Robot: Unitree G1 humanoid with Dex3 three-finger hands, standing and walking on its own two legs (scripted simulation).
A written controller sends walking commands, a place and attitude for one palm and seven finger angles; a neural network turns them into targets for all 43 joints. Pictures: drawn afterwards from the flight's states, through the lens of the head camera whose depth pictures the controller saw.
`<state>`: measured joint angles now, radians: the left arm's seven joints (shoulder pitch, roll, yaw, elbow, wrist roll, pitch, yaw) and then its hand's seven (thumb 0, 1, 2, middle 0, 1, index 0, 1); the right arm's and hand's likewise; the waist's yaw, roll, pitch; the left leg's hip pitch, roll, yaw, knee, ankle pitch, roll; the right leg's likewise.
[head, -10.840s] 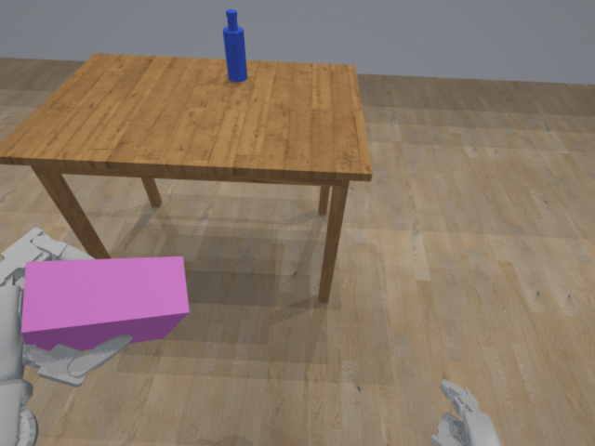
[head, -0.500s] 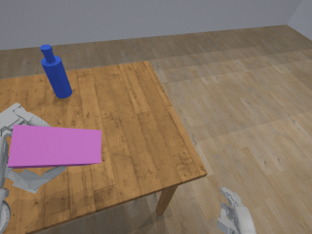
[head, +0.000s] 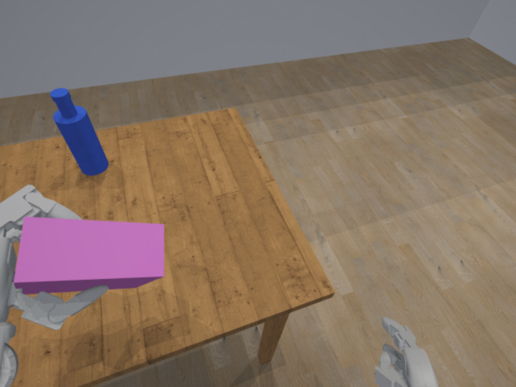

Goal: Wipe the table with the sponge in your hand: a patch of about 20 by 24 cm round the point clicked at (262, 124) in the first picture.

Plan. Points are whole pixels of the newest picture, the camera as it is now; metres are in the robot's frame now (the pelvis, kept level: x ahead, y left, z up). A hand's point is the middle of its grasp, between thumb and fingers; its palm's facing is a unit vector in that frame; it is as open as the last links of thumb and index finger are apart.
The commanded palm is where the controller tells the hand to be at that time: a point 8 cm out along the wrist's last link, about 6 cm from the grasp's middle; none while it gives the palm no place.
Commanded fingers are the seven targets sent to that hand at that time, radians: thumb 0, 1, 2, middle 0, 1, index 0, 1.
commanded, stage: come to a stop and stand still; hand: left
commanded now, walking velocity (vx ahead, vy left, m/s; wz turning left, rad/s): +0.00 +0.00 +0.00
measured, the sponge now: (112, 259) +0.23 +0.20 +0.13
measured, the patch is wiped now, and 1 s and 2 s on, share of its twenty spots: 0.00 0.00 0.00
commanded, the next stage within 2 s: look again from close up in 1.24 s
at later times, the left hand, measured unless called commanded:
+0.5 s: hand (67, 243) +0.25 +0.26 +0.13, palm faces +0.29 -0.82 -0.50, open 10.2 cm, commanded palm +0.18 +0.29 +0.17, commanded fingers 0.00 0.10 1.30 -1.20 -1.60 -1.20 -1.60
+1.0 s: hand (45, 264) +0.22 +0.26 +0.14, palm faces +0.32 -0.85 -0.42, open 10.2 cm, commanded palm +0.15 +0.30 +0.17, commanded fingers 0.00 0.10 1.30 -1.20 -1.60 -1.20 -1.60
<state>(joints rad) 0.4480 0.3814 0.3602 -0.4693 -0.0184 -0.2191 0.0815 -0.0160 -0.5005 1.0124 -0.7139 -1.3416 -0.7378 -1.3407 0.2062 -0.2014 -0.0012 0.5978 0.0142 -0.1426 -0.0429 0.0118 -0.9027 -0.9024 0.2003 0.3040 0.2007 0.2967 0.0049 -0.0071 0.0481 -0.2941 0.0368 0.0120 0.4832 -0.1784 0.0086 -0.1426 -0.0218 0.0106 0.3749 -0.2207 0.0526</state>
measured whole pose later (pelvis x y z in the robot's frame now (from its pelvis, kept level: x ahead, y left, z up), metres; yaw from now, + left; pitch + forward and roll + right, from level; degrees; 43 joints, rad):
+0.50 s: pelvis +0.02 +0.01 +0.00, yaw +0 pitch +1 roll -2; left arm 0.45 0.46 0.39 -0.51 0.02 -0.20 0.09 -0.02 -0.50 1.01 -0.71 -1.34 -0.74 -1.34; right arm 0.19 -0.21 0.00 0.61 0.00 -0.14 -0.01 0.01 -0.90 -0.90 0.20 0.30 0.20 0.30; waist 0.00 -0.07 0.12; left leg -0.32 0.02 0.02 0.54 -0.23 0.02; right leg -0.17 -0.04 0.01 0.42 -0.27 0.06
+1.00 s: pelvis +0.00 +0.02 +0.00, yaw +0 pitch -1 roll -3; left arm 0.45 0.40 0.35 -0.51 -0.01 -0.18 0.08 -0.02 -0.50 1.01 -0.71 -1.34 -0.74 -1.34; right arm 0.20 -0.19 0.03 0.56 0.02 -0.12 -0.03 0.01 -0.90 -0.90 0.20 0.30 0.20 0.30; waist 0.01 -0.03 0.09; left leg -0.32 0.02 0.01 0.52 -0.19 0.03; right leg -0.15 -0.04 -0.01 0.38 -0.22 0.07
